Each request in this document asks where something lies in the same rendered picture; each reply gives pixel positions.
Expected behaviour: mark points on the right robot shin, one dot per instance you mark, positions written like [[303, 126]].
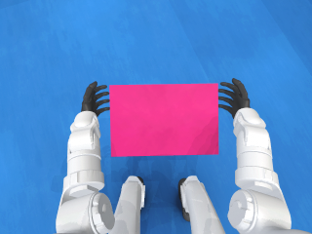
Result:
[[191, 178]]

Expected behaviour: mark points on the carton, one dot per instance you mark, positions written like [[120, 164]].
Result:
[[163, 119]]

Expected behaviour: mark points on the robot right upper arm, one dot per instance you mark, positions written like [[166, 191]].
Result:
[[253, 212]]

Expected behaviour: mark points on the right robot foot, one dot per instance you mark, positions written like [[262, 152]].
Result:
[[185, 214]]

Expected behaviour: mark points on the robot left hand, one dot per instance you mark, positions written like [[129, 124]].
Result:
[[90, 98]]

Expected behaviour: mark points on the right robot forearm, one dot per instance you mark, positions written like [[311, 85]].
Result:
[[254, 155]]

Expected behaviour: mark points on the robot right hand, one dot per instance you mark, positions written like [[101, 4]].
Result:
[[240, 97]]

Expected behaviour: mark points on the left robot forearm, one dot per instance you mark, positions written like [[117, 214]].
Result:
[[84, 175]]

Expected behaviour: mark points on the robot left upper arm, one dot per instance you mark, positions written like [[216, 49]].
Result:
[[88, 214]]

